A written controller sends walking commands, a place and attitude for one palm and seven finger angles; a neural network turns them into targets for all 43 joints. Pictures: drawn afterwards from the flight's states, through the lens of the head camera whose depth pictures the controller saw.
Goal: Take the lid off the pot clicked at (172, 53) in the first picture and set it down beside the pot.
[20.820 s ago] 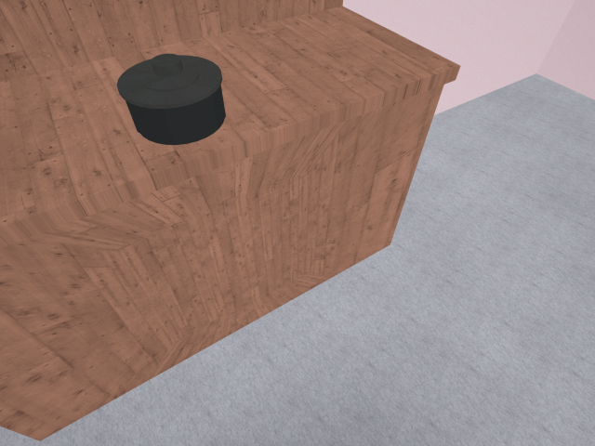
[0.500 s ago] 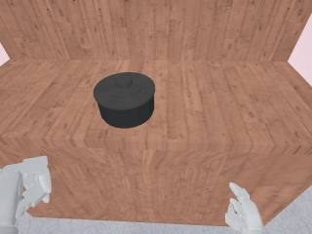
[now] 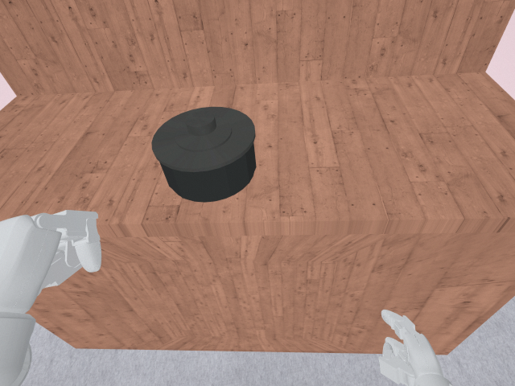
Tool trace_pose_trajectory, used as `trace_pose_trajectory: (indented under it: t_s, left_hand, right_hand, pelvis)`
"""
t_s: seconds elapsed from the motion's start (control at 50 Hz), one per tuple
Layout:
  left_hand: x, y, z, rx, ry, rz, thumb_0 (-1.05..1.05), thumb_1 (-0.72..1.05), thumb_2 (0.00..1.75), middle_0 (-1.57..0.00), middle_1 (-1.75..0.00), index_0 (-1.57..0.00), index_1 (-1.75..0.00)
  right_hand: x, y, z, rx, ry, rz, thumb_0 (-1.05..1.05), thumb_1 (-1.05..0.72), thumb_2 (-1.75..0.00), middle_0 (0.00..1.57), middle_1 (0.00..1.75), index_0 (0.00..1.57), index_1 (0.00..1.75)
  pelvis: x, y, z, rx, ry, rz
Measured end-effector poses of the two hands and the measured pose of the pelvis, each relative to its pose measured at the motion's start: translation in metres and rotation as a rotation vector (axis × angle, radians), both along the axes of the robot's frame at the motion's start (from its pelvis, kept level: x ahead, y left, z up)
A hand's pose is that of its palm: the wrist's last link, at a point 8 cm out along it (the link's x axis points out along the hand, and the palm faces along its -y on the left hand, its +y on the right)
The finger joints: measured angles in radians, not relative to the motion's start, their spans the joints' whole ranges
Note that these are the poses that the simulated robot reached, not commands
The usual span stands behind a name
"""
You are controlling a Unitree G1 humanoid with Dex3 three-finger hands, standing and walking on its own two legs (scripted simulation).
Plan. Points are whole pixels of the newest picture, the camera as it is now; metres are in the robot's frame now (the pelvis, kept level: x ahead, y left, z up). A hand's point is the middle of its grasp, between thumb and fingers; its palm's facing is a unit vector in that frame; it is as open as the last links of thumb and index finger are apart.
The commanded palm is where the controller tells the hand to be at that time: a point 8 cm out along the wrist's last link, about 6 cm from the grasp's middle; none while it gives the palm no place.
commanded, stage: reach forward and open the fingers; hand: left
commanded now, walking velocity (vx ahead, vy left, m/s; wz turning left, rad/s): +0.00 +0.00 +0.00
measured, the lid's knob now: (200, 123) +0.51 +0.18 +0.16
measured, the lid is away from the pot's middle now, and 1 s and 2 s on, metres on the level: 0.00 0.00 0.00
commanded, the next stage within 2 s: move the open hand above the knob in 1.04 s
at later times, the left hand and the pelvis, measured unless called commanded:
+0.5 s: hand (65, 241) +0.22 +0.26 +0.19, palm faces -0.01 -0.04 -1.00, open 6.0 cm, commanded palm +0.19 +0.25 +0.26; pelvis -0.03 -0.01 +0.00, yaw +3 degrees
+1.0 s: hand (63, 179) +0.27 +0.26 +0.24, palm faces +0.07 +0.01 -1.00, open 9.8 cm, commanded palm +0.23 +0.24 +0.29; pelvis -0.04 -0.01 +0.00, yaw +2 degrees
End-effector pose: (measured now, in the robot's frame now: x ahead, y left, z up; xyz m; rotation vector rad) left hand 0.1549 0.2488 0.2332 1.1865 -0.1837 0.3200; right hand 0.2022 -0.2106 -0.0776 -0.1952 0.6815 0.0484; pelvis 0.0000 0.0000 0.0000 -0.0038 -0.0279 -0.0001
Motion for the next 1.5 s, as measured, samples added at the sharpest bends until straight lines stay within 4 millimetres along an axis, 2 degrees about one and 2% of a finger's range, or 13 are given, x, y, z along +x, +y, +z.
trace_pose_trajectory:
  t_s: [0.14, 0.32, 0.42, 0.58, 0.68, 0.76, 0.86, 1.0, 1.14, 1.28, 1.34, 1.42, 1.5]
  left_hand:
    - [0.009, 0.012, 0.001, 0.295, 0.213, 0.07, 0.01, 0.64, 1.06, -1.26, -1.21, -1.25, -1.22]
    - [0.021, 0.003, 0.003, 0.324, 0.318, 0.009, 0.01, 0.36, 1.24, -1.18, -0.91, -1.18, -0.91]
    - [0.035, 0.014, 0.015, 0.345, 0.34, 0.044, 0.0, 0.2, 1.35, -1.13, -0.73, -1.13, -0.74]
    - [0.043, -0.002, 0.017, 0.379, 0.379, -0.043, 0.0, -0.06, 1.51, -1.04, -0.45, -1.04, -0.46]
    - [0.055, 0.014, 0.036, 0.364, 0.341, 0.018, 0.0, -0.22, 1.62, -0.98, -0.28, -0.98, -0.28]
    - [0.059, 0.01, 0.03, 0.304, 0.347, 0.012, 0.0, -0.3, 1.67, -0.95, -0.18, -0.94, -0.19]
    - [0.068, -0.013, 0.027, 0.397, 0.352, -0.084, 0.0, -0.36, 1.71, -0.92, -0.12, -0.92, -0.12]
    - [0.089, 0.011, 0.062, 0.353, 0.285, 0.034, 0.0, -0.38, 1.72, -0.91, -0.09, -0.91, -0.09]
    - [0.097, -0.019, 0.03, 0.379, 0.37, -0.079, 0.0, -0.38, 1.72, -0.9, -0.08, -0.9, -0.09]
    - [0.118, 0.005, 0.069, 0.376, 0.307, 0.034, 0.0, -0.38, 1.73, -0.91, -0.08, -0.91, -0.09]
    - [0.123, 0.008, 0.056, 0.294, 0.342, 0.056, 0.0, -0.38, 1.73, -0.9, -0.08, -0.9, -0.08]
    - [0.131, -0.022, 0.021, 0.309, 0.427, -0.064, 0.0, -0.38, 1.73, -0.9, -0.08, -0.9, -0.08]
    - [0.15, -0.034, 0.034, 0.422, 0.395, -0.113, 0.0, -0.38, 1.73, -0.91, -0.08, -0.91, -0.09]
  right_hand:
    - [0.012, 0.003, -0.005, 0.052, 0.014, -0.001, 0.01, -0.91, -0.9, 0.2, 0.3, 0.2, 0.3]
    - [0.016, 0.016, 0.0, 0.077, -0.041, 0.033, 0.01, -0.91, -0.9, 0.2, 0.3, 0.2, 0.3]
    - [0.009, 0.018, 0.002, 0.085, -0.04, 0.046, 0.01, -0.91, -0.9, 0.2, 0.3, 0.2, 0.3]
    - [-0.008, 0.011, 0.0, 0.072, -0.036, 0.035, 0.01, -0.91, -0.9, 0.2, 0.3, 0.2, 0.3]
    - [-0.019, 0.005, -0.004, 0.061, -0.011, 0.022, 0.01, -0.91, -0.9, 0.2, 0.3, 0.2, 0.3]
    - [-0.026, 0.002, -0.004, 0.076, -0.016, 0.006, 0.01, -0.91, -0.9, 0.2, 0.3, 0.2, 0.3]
    - [-0.029, 0.002, -0.005, 0.057, -0.02, 0.005, 0.01, -0.91, -0.9, 0.2, 0.3, 0.2, 0.3]
    - [-0.032, 0.002, -0.007, 0.086, -0.005, -0.006, 0.01, -0.91, -0.9, 0.2, 0.3, 0.2, 0.3]
    - [-0.025, 0.003, -0.009, 0.077, -0.002, 0.011, 0.01, -0.91, -0.9, 0.2, 0.3, 0.2, 0.3]
    - [-0.016, 0.002, -0.01, 0.075, 0.018, 0.006, 0.01, -0.91, -0.9, 0.2, 0.3, 0.2, 0.3]
    - [-0.013, 0.002, -0.01, 0.098, 0.024, 0.008, 0.01, -0.91, -0.9, 0.2, 0.3, 0.2, 0.3]
    - [-0.007, 0.003, -0.01, 0.081, 0.025, 0.018, 0.01, -0.91, -0.9, 0.2, 0.3, 0.2, 0.3]
    - [-0.002, 0.004, -0.009, 0.049, 0.024, 0.014, 0.01, -0.91, -0.9, 0.2, 0.3, 0.2, 0.3]
  pelvis:
    - [-0.01, 0.0, -0.001, 0.0, 0.018, 0.014]
    - [-0.017, -0.002, 0.0, -0.002, -0.004, 0.047]
    - [-0.025, -0.006, 0.001, -0.003, -0.018, 0.052]
    - [-0.034, -0.006, 0.001, -0.001, -0.022, 0.044]
    - [-0.04, -0.007, 0.001, -0.001, -0.029, 0.048]
    - [-0.042, -0.004, 0.001, 0.001, -0.028, 0.044]
    - [-0.045, -0.004, 0.0, 0.006, -0.037, 0.043]
    - [-0.043, -0.005, 0.0, 0.006, -0.021, 0.037]
    - [-0.038, -0.004, -0.001, 0.01, -0.019, 0.038]
    - [-0.031, -0.006, 0.0, 0.009, -0.003, 0.042]
    - [-0.027, -0.005, 0.0, 0.008, 0.007, 0.043]
    - [-0.024, -0.004, 0.0, 0.009, 0.003, 0.049]
    - [-0.022, -0.006, 0.0, 0.01, 0.002, 0.05]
